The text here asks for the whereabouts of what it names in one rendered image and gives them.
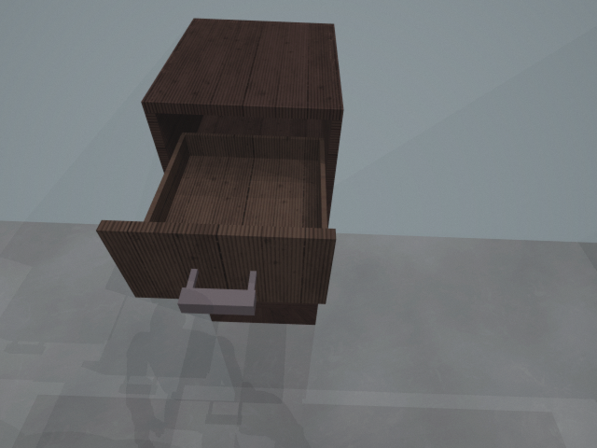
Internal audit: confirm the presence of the cabinet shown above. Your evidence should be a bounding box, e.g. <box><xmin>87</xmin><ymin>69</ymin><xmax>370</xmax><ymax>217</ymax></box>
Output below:
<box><xmin>141</xmin><ymin>19</ymin><xmax>343</xmax><ymax>325</ymax></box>

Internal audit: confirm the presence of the handle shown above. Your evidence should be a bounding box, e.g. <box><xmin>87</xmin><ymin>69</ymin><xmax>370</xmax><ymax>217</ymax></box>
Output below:
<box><xmin>177</xmin><ymin>269</ymin><xmax>257</xmax><ymax>315</ymax></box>

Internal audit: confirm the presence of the drawer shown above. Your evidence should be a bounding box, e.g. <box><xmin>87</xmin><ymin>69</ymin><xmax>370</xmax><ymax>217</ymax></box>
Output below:
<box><xmin>96</xmin><ymin>133</ymin><xmax>336</xmax><ymax>304</ymax></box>

